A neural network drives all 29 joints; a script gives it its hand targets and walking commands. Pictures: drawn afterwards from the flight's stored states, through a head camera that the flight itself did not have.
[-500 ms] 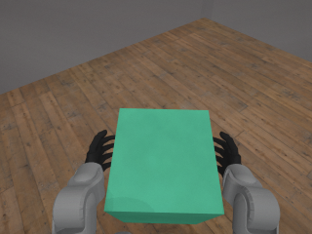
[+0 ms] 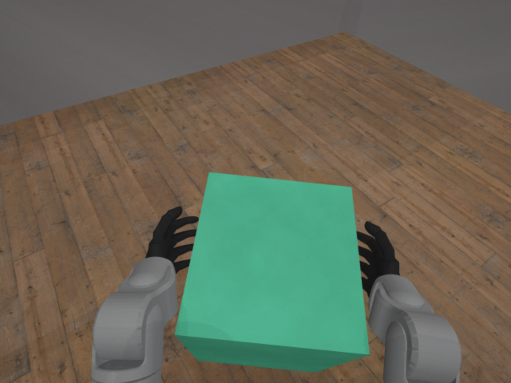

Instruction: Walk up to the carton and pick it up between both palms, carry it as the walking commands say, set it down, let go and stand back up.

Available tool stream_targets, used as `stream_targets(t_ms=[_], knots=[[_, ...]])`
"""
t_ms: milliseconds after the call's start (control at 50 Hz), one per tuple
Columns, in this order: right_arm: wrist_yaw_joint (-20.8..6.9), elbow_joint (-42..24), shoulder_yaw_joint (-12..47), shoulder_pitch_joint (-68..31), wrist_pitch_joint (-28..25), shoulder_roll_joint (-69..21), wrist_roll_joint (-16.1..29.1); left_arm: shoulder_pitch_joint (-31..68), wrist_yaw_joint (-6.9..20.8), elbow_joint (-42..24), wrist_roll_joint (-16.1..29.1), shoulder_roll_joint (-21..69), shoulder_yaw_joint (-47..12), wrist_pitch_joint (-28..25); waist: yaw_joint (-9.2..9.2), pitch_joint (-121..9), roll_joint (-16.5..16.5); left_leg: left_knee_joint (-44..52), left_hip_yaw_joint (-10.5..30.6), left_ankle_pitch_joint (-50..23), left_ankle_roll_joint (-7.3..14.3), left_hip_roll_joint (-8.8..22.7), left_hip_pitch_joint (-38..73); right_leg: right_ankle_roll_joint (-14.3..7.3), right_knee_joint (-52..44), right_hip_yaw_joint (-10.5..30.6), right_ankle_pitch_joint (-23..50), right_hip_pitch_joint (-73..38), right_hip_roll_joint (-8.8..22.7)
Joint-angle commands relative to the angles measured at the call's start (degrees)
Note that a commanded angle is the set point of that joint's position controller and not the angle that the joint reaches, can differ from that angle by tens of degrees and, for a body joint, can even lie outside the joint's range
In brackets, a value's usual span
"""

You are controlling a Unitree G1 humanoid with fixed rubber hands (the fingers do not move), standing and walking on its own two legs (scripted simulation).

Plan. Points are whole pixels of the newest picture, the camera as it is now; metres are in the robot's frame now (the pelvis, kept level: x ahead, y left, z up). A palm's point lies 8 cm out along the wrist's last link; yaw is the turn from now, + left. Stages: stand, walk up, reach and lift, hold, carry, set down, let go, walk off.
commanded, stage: carry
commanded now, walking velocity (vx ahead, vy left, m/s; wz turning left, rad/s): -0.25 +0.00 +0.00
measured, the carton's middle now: (267, 281) +0.27 +0.00 +0.03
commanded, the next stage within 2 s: none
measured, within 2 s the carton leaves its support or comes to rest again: neither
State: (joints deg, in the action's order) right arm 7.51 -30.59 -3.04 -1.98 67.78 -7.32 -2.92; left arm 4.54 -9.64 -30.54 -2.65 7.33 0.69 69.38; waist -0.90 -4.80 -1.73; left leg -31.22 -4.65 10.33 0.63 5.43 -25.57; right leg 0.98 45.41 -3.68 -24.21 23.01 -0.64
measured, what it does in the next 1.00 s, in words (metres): walks backwards: right foot, then left foot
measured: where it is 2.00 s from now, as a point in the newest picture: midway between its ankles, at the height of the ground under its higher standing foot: outside the picture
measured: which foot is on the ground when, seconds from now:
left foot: down 0.00-0.06, up 0.08-0.48, down 0.50-0.92, up 0.94-1.00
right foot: up 0.00-0.04, down 0.06-0.48, up 0.50-0.90, down 0.92-1.00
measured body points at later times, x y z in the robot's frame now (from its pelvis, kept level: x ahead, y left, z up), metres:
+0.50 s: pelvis -0.21 +0.00 -0.01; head -0.20 +0.00 +0.44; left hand +0.03 +0.17 +0.08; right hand +0.06 -0.12 +0.08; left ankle -0.27 +0.11 -0.74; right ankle -0.07 -0.11 -0.73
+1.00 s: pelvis -0.41 -0.02 +0.00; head -0.39 -0.05 +0.45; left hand -0.15 +0.10 +0.08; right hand -0.16 -0.19 +0.06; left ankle -0.33 +0.11 -0.69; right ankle -0.43 -0.11 -0.73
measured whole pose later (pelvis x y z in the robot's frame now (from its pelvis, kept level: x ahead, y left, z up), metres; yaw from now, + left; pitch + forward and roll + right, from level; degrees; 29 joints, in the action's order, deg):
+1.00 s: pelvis -0.41 -0.02 +0.00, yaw -2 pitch +3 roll +1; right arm 8.0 -30.3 -2.9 -1.4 69.8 -7.3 -2.8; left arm 1.2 -9.2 -29.4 -2.5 7.3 0.1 68.3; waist 0.9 -0.5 -2.0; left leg -48.2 -3.0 22.1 -0.7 2.2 -34.2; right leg -2.5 30.3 -4.1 -16.5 17.2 0.9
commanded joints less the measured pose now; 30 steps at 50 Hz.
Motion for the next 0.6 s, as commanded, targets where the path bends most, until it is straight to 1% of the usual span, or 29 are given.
stream_targets(t_ms=[0,20,40,60,80,100,120,140,160,180,200,240,260,280,300,320,340,360,380,400,420,440,460,480,500,520,540,560,580], knots=[[-6.2,-4.2,34.2,-15.3,1.3,-42.9,15.0,13.9,7.6,-1.8,15.0,45.9,-32.9,0.2,0.67,-15.8,-6.9,2.9,9.6,-22.1,3.9,8.6,14.8,-0.9,-24.6,-0.6,10.5,-9.4,3.0],[-6.3,-5.8,35.7,-17.6,1.1,-43.8,15.8,13.3,8.0,-0.8,14.7,46.7,-31.9,-0.1,0.49,-15.0,1.3,0.3,8.1,-12.6,1.2,6.1,6.6,-2.3,-27.2,5.1,15.6,-15.2,8.5],[-6.5,-8.2,37.0,-20.4,0.8,-44.9,16.6,14.4,8.5,-1.5,14.8,47.1,-31.5,-0.8,0.75,-13.6,15.2,-6.3,4.3,5.8,-1.5,1.5,-6.2,-5.6,-24.7,16.4,37.2,-21.4,19.2],[-6.6,-9.0,38.0,-23.1,0.7,-45.8,17.5,15.1,8.8,-2.4,14.8,47.6,-30.9,-1.4,0.61,-11.6,22.9,-19.2,1.4,23.7,-2.0,-1.7,-11.2,-10.2,-23.4,19.2,51.4,-18.9,25.9],[-6.8,-10.1,39.6,-26.3,0.2,-48.1,18.7,14.6,9.0,-2.6,14.9,49.5,-30.8,-2.1,0.05,-11.2,18.9,-29.5,5.3,23.6,-1.7,-2.5,-9.6,-12.5,-22.6,15.0,53.2,-14.7,24.7],[-7.1,-11.0,40.8,-28.7,-0.4,-49.9,19.4,16.1,9.3,-3.8,15.2,50.7,-30.5,-2.6,0.43,-9.8,14.3,-35.1,6.6,18.4,-1.8,-3.4,-7.5,-10.9,-24.3,9.7,44.3,-9.5,20.9],[-7.2,-10.7,41.6,-28.8,-0.6,-51.8,20.1,16.8,9.5,-5.4,15.4,51.3,-30.4,-2.9,0.60,-8.8,13.1,-39.3,7.0,15.3,-1.9,-4.7,-8.0,-11.2,-24.8,6.7,37.2,-7.4,19.6],[-7.2,-9.8,41.9,-27.7,-0.7,-51.9,20.0,16.3,9.6,-5.7,15.0,50.8,-30.3,-3.4,0.88,-8.5,10.5,-41.1,7.0,12.4,-2.4,-4.8,-7.3,-10.0,-24.2,4.2,31.7,-6.8,17.0],[-7.1,-8.0,41.0,-25.2,-0.6,-51.7,19.7,16.0,9.5,-6.0,15.1,50.3,-30.4,-3.5,1.07,-9.1,9.2,-41.1,6.7,11.0,-3.2,-5.2,-7.0,-8.9,-23.8,3.7,26.8,-6.4,15.7],[-7.0,-7.1,40.4,-22.9,-0.2,-50.6,19.7,14.0,9.2,-5.8,14.6,48.9,-29.7,-3.3,1.17,-9.9,8.0,-40.2,5.9,11.3,-3.4,-5.6,-8.2,-8.5,-23.3,4.8,27.7,-8.6,15.7],[-6.7,-5.4,39.6,-20.0,0.2,-49.4,18.9,13.1,8.8,-6.0,14.1,47.0,-29.7,-3.1,1.27,-11.4,8.1,-37.6,4.5,12.4,-3.7,-5.7,-8.4,-8.2,-22.7,5.8,29.4,-11.6,15.7],[-6.2,-3.3,38.2,-16.3,1.1,-46.7,17.6,10.7,8.3,-5.2,13.0,43.6,-29.3,-2.3,1.06,-13.4,8.8,-31.7,1.9,15.8,-4.1,-6.0,-7.1,-8.9,-23.0,8.6,31.7,-14.7,16.7],[-6.1,-3.5,38.3,-17.1,1.2,-46.0,17.5,11.2,8.2,-5.3,12.9,42.6,-29.3,-2.1,0.84,-12.8,10.7,-28.6,1.0,17.4,-4.2,-6.3,-5.7,-9.3,-24.0,10.3,31.5,-14.1,17.1],[-5.9,-3.2,37.7,-17.1,1.6,-45.0,16.9,11.3,8.1,-4.7,12.9,41.8,-29.1,-1.5,0.68,-12.5,12.4,-24.9,0.6,18.6,-4.0,-6.5,-3.9,-9.3,-25.0,11.9,29.2,-13.6,17.5],[-5.7,-3.9,37.6,-17.3,1.6,-44.7,16.7,11.8,8.3,-4.9,13.3,41.8,-29.5,-1.3,0.55,-12.6,13.3,-21.0,0.4,19.0,-3.6,-6.8,-2.2,-9.2,-25.9,12.8,27.4,-13.8,17.6],[-5.5,-3.8,37.6,-17.6,1.9,-44.9,16.5,12.6,8.4,-5.2,13.7,41.8,-29.7,-0.9,0.43,-11.8,15.0,-17.1,0.3,19.6,-3.3,-6.8,-1.1,-9.0,-26.5,13.6,27.0,-13.9,17.7],[-5.2,-3.7,37.1,-16.9,2.1,-44.6,16.0,12.3,8.6,-5.1,14.1,41.7,-29.9,-0.6,0.27,-11.8,16.1,-13.2,0.0,20.1,-3.0,-7.1,0.3,-8.6,-27.4,14.1,25.1,-14.3,17.7],[-5.1,-4.1,37.0,-17.2,2.0,-45.2,16.0,13.0,8.7,-5.6,14.8,42.5,-30.6,-0.6,0.09,-12.1,16.2,-9.8,-0.5,20.1,-2.6,-7.5,2.0,-8.2,-28.3,14.3,23.0,-14.1,17.8],[-4.9,-4.9,36.9,-17.4,2.0,-45.0,15.8,13.3,8.7,-6.0,15.2,42.6,-31.0,-0.5,0.20,-12.1,16.8,-4.5,-1.1,18.9,-2.2,-7.7,4.4,-7.4,-28.8,14.1,20.4,-14.0,17.5],[-4.8,-4.7,36.8,-16.9,2.0,-45.6,15.6,13.6,8.8,-6.1,15.6,43.2,-31.6,-0.5,0.53,-11.8,17.0,2.1,-1.8,15.5,-1.6,-7.7,7.2,-6.0,-28.4,12.8,17.7,-12.8,16.8],[-4.8,-4.3,36.0,-16.5,2.0,-45.3,15.2,14.0,8.7,-5.9,15.8,43.2,-32.2,-0.3,0.76,-10.9,13.5,10.2,-1.2,10.7,-1.3,-6.4,10.7,-3.7,-26.5,10.8,17.0,-10.6,15.3],[-4.8,-3.6,35.2,-16.4,2.1,-45.0,14.6,14.3,8.6,-5.4,15.6,42.9,-32.3,-0.2,0.76,-11.1,8.6,12.3,3.4,9.0,-0.5,-2.0,16.0,-1.2,-23.6,8.4,13.6,-4.8,13.1],[-5.0,-2.9,34.7,-16.7,1.9,-45.3,14.6,15.5,8.6,-5.9,15.7,43.2,-32.6,-0.3,1.26,-10.4,-4.4,16.1,16.3,7.4,2.7,9.2,18.3,1.7,-14.5,3.0,6.4,3.4,8.3],[-5.4,-2.0,34.0,-16.2,1.7,-45.5,14.3,17.2,8.6,-6.2,15.7,43.4,-32.9,-0.3,1.92,-7.4,-14.4,17.4,24.8,-3.9,8.0,20.7,13.8,2.6,0.4,-1.9,-6.5,11.2,3.3],[-6.0,-0.5,33.9,-15.3,1.8,-46.0,13.8,16.7,8.4,-3.8,15.1,44.1,-32.3,-0.4,1.61,-4.3,-9.1,15.5,20.9,-13.8,9.2,21.6,8.7,0.6,12.1,3.4,-8.4,12.1,2.7],[-6.7,-0.8,33.2,-16.8,1.5,-46.5,14.7,18.9,8.5,-4.3,16.0,45.8,-34.2,-0.7,1.95,-5.1,-6.4,14.0,16.2,-12.8,10.8,18.3,6.0,0.1,20.6,5.4,-5.3,10.4,2.0],[-7.2,-2.3,33.3,-19.4,0.9,-47.8,15.3,22.3,8.9,-5.4,17.0,48.3,-35.6,-1.1,1.42,-4.1,-5.7,13.4,12.2,-10.6,9.6,14.6,3.7,-0.3,26.3,6.4,-0.5,10.0,1.8],[-7.6,-4.0,33.2,-21.2,-0.1,-48.9,15.5,24.4,9.2,-7.1,18.1,50.4,-36.9,-1.7,1.17,-3.8,-4.1,13.3,8.1,-5.7,6.7,10.7,2.9,-0.4,27.8,6.1,3.7,10.7,1.3],[-7.8,-5.8,33.0,-22.9,-0.9,-49.8,16.4,26.0,9.0,-8.4,19.0,52.7,-38.3,-2.1,1.05,-3.7,-5.6,12.0,5.1,-7.0,5.1,8.9,6.1,-0.1,28.5,4.8,5.1,13.6,0.3]])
